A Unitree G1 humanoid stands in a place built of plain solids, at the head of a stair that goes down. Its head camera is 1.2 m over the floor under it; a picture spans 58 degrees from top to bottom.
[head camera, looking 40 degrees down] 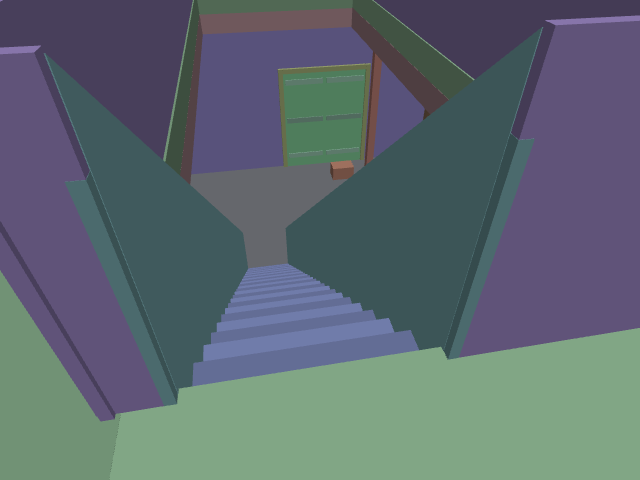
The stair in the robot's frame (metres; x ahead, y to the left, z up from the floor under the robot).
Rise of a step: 0.19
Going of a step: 0.22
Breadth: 0.93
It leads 10 degrees to the left of straight ahead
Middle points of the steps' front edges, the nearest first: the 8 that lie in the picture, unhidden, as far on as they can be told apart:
0.80 0.01 0.00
1.02 0.06 -0.19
1.24 0.10 -0.38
1.46 0.14 -0.57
1.68 0.18 -0.77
1.90 0.22 -0.96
2.12 0.26 -1.15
2.34 0.30 -1.34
